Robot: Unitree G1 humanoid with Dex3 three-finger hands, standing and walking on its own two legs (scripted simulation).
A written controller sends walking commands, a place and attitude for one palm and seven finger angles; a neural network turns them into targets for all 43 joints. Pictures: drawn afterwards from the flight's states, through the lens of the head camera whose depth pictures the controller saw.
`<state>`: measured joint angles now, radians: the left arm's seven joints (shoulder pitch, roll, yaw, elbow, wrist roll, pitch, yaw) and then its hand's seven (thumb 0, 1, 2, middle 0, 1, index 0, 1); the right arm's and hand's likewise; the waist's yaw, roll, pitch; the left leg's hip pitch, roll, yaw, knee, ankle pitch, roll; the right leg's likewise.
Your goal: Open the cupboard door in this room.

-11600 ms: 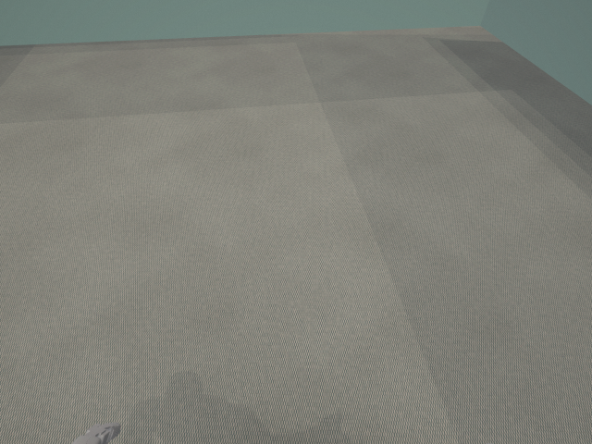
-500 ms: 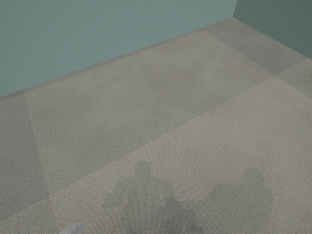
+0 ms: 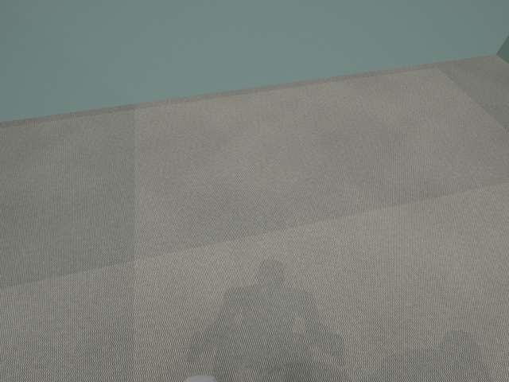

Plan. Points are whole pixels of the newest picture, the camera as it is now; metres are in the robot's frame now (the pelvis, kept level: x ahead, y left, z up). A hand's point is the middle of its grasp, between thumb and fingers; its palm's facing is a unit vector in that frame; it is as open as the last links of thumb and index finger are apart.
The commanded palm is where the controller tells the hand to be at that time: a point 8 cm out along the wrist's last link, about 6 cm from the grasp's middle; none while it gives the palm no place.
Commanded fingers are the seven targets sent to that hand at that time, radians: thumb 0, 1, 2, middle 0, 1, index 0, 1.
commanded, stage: turn or walk to find it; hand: left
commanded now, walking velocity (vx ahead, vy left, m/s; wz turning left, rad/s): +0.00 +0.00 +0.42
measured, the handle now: out of the picture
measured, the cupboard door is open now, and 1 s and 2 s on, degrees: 0 0 0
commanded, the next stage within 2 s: none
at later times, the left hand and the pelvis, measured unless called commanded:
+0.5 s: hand out of the picture +0.04 +0.24 -0.15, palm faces +0.20 -0.95 -0.25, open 7.4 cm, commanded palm none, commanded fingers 0.00 0.90 0.90 -0.20 -0.30 -0.20 -0.30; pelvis -0.03 +0.02 +0.01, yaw +11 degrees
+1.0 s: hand out of the picture -0.11 +0.16 -0.16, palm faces +0.45 -0.86 -0.25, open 7.4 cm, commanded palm none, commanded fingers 0.00 0.90 0.90 -0.20 -0.30 -0.20 -0.30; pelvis -0.06 -0.03 +0.00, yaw +26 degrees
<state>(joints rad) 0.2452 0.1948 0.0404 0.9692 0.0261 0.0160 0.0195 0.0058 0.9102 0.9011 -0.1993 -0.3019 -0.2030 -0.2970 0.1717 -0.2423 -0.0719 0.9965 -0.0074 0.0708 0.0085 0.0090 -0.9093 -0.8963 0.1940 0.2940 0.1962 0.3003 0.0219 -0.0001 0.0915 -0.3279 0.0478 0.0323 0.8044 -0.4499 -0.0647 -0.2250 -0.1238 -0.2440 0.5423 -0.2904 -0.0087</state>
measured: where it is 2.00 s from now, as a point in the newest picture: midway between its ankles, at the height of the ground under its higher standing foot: outside the picture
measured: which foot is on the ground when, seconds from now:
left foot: up 0.00-0.04, down 0.06-0.60, up 0.62-1.00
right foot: down 0.00-0.06, up 0.08-0.58, down 0.60-1.00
